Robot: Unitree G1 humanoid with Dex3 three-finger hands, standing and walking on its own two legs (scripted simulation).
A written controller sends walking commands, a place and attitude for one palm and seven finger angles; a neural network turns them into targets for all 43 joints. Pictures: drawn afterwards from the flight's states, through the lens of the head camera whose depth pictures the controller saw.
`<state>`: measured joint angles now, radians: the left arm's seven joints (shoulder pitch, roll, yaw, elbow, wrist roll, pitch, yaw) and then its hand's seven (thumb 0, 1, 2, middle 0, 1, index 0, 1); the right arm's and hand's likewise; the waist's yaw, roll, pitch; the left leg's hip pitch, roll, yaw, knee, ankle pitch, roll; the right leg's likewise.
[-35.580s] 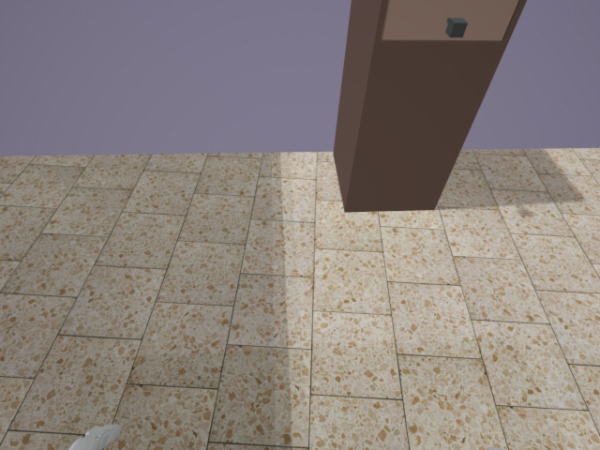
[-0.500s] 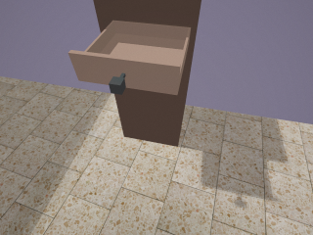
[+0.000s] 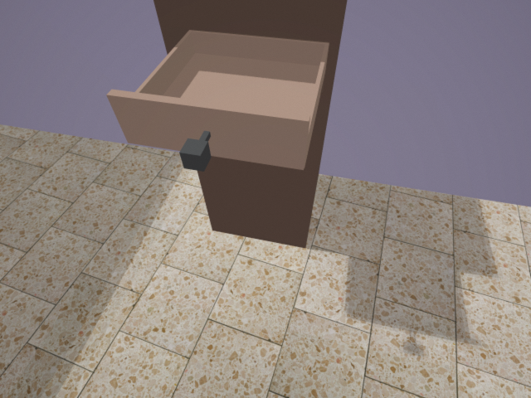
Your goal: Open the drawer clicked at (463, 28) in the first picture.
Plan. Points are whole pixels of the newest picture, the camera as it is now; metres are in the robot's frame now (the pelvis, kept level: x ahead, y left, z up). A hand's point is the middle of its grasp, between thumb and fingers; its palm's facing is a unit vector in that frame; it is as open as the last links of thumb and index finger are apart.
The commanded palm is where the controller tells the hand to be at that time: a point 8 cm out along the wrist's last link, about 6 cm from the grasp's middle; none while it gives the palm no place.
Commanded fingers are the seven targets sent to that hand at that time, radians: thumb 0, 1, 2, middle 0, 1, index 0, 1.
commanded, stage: look to check the result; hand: left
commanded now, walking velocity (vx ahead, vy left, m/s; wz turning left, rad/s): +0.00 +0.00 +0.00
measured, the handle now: (199, 147) +0.52 +0.15 +0.07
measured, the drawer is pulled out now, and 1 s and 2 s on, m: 0.30 0.30 0.30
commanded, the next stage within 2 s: stand and wait in 0.14 s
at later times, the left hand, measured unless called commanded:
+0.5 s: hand out of the picture +0.04 +0.17 -0.17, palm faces +0.03 -0.98 -0.22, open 7.3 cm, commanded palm none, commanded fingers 0.00 0.90 0.90 -0.20 -0.30 -0.20 -0.30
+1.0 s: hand out of the picture +0.03 +0.17 -0.17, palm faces +0.03 -0.98 -0.21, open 7.3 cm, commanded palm none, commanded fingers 0.00 0.90 0.90 -0.20 -0.30 -0.20 -0.30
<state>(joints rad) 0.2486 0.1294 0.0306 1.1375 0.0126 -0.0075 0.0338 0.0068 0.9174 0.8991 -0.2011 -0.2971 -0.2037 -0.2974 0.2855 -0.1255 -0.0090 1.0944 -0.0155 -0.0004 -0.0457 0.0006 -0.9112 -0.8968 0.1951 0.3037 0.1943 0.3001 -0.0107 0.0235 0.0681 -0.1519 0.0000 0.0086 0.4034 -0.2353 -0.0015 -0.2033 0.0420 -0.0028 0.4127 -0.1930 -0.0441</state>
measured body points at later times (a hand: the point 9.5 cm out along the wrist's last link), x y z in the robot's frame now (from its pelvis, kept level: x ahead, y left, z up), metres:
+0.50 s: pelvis +0.02 -0.01 +0.00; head +0.05 -0.02 +0.45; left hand +0.04 +0.22 -0.16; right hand +0.01 -0.23 -0.16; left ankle -0.01 +0.12 -0.74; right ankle +0.02 -0.09 -0.74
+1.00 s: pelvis +0.02 -0.01 +0.00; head +0.04 -0.02 +0.45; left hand +0.03 +0.22 -0.16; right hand +0.01 -0.22 -0.16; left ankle -0.01 +0.12 -0.74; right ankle +0.02 -0.09 -0.74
